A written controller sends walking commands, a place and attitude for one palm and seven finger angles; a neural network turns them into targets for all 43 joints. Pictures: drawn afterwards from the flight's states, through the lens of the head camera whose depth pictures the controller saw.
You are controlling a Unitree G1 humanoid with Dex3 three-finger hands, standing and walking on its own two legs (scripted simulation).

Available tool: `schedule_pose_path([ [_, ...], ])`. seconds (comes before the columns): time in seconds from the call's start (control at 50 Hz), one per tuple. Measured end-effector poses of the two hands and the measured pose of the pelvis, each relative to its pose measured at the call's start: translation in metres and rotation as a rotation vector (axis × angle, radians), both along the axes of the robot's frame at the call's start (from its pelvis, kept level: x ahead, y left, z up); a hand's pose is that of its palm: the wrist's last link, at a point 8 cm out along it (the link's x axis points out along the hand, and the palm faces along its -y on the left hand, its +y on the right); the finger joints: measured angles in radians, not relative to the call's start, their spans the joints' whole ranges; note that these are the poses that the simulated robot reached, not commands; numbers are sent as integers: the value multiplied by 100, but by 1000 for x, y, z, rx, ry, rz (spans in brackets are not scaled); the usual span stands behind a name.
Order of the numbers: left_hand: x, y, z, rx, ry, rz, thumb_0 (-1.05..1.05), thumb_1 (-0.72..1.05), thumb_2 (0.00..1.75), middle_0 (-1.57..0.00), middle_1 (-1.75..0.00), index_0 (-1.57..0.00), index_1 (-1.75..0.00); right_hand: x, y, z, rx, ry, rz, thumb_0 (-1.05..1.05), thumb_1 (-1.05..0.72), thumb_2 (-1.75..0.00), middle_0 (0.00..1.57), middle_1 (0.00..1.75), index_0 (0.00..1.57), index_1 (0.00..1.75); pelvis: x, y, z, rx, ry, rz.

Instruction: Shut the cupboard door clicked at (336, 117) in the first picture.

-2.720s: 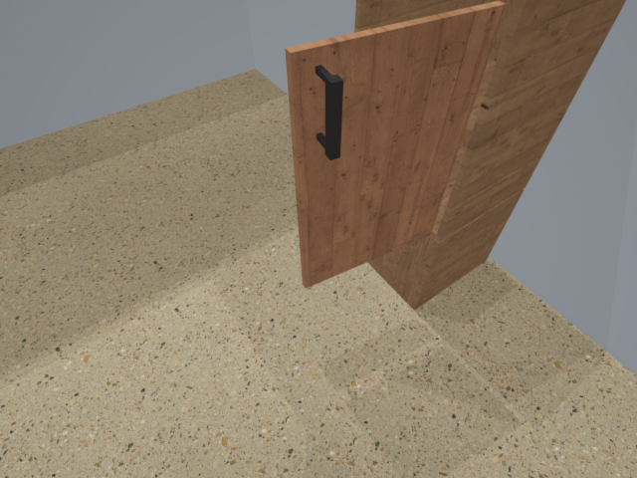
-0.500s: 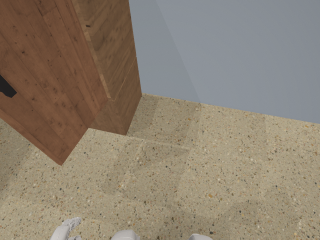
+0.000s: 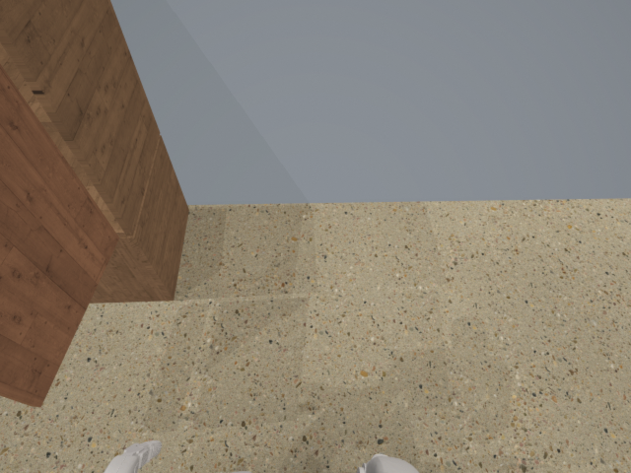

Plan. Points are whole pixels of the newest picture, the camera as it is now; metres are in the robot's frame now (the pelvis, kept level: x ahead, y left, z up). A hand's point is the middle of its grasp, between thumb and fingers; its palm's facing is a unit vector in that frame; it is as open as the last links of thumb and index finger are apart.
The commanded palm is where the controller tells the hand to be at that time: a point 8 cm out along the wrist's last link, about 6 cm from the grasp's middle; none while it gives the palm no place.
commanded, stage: walk to a spot facing it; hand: left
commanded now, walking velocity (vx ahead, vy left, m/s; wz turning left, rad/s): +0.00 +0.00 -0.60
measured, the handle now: out of the picture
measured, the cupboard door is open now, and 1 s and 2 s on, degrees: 82 82 82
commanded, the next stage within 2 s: turn to face it in 1.26 s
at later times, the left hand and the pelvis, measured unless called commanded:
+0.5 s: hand (201, 431) +0.18 +0.18 -0.19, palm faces -0.26 -0.95 -0.17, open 7.4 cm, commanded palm none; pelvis +0.11 +0.00 -0.01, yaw -19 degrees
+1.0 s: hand (361, 262) +0.48 -0.06 -0.16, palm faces -0.59 -0.77 -0.22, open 7.3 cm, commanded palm none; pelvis +0.28 -0.15 +0.00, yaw -34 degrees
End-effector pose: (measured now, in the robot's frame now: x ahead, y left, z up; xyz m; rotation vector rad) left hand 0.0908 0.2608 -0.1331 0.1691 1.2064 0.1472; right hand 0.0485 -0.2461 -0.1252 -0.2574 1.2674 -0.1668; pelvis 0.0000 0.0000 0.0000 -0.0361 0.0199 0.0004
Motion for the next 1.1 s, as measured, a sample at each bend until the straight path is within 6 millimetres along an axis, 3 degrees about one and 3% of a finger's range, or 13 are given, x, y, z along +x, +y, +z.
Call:
schedule_pose_path([
  [0.1, 30, -19, 0, 55, -40, -93, 1, 91, 90, -20, -30, -20, -30, -18, -27, -24, 33, 14, -107, 1, -91, -89, 20, 30, 20, 30, 8, -18, -15, 28, 0, -69],
  [0.18, 34, -31, 7, 66, -21, -112, 1, 91, 90, -20, -30, -20, -30, -15, -40, -21, 33, 31, -155, 1, -91, -89, 20, 30, 20, 29, 15, -22, -8, 35, -5, -105],
  [0.34, 36, -37, 2, 20, 107, -169, 1, 91, 90, -20, -30, -21, -30, 40, -43, 7, 13, -105, -201, 1, -91, -89, 20, 30, 19, 29, 51, -16, 3, 60, 6, -216],
  [0.44, 63, -25, -22, -9, 171, -199, 1, 91, 90, -21, -30, -21, -30, 75, -35, 7, -41, -197, -225, 1, -91, -89, 20, 30, 20, 29, 88, -3, -11, 29, 10, -288],
  [0.52, 118, -32, -21, -18, 159, -279, 1, 91, 90, -20, -30, -20, -30, 64, -23, 13, -42, -162, -286, 1, -91, -89, 20, 30, 20, 29, 113, -7, -5, 29, 0, -346],
  [0.62, 213, -71, -6, -45, 43, -394, 2, 91, 90, -20, -30, -20, -30, 26, -6, 13, -5, -12, -406, 1, -91, -89, 20, 30, 20, 29, 145, -18, 5, 13, 4, -405],
  [0.74, 329, -153, 5, -54, -82, -574, 1, 92, 90, -20, -30, -20, -30, -21, 7, 1, 63, 170, -590, 1, -91, -89, 20, 30, 20, 29, 188, -48, -1, 22, -5, -491],
  [0.84, 409, -234, 3, -46, -206, -685, 1, 91, 90, -20, -30, -20, -30, -36, 3, -21, 141, 304, -693, 1, -91, -89, 20, 30, 20, 29, 226, -96, -23, 40, -21, -535],
  [0.88, 423, -254, 1, -41, -239, -689, 1, 91, 90, -20, -30, -20, -30, -25, -11, -27, 162, 319, -722, 1, -91, -89, 20, 30, 20, 29, 236, -112, -27, 45, -32, -559],
  [0.92, 425, -264, 3, -29, -204, -686, 1, 91, 90, -20, -30, -20, -30, 0, -33, -27, 157, 278, -739, 1, -91, -89, 20, 30, 20, 29, 248, -124, -20, 38, -38, -570],
  [1.04, 411, -279, 4, -3, -15, -674, 1, 92, 90, -20, -30, -20, -30, 111, -113, -10, 100, 45, -713, 1, -91, -89, 20, 30, 19, 29, 292, -160, 3, 57, -11, -611],
  [1.1, 418, -276, 5, 16, 33, -632, 0, 95, 90, -20, -30, -21, -30, 165, -147, -5, 83, -37, -682, 1, -91, -89, 20, 30, 19, 29, 319, -178, 7, 58, -2, -625],
])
